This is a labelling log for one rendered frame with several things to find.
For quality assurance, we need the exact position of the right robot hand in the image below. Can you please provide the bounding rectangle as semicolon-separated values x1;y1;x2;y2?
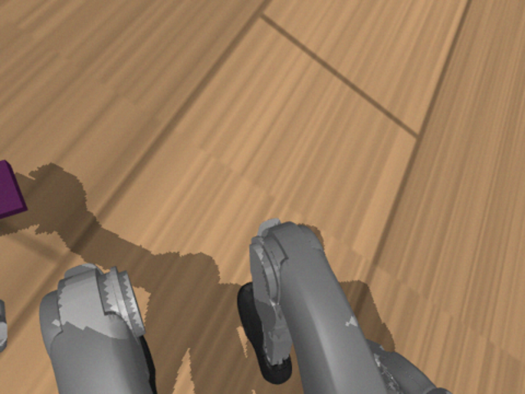
367;339;437;394

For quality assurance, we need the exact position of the right robot foot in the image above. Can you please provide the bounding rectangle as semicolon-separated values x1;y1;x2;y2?
237;282;292;384

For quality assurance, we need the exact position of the small box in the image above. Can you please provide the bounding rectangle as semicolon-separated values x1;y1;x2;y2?
0;160;28;219

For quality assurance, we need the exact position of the left robot foot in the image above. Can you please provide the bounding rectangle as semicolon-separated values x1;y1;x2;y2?
139;335;158;394

